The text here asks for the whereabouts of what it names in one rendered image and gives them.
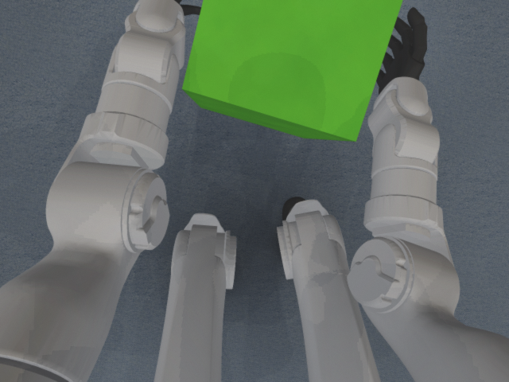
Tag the robot right upper arm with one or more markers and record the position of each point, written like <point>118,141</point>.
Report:
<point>410,294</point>

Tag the robot right foot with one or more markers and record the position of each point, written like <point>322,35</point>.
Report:
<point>287,207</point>

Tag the robot left upper arm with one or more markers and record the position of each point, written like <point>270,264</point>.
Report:
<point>55,317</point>

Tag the left robot hand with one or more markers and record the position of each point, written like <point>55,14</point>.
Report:
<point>188,9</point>

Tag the carton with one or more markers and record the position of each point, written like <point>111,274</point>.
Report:
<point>303,67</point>

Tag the robot left forearm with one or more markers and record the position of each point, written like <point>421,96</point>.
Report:
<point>129,125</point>

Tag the robot right shin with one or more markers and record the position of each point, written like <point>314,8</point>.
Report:
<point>330,222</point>

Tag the right robot hand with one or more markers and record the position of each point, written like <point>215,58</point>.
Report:
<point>408,54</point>

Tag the robot right forearm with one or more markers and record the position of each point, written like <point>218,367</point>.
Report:
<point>403,200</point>

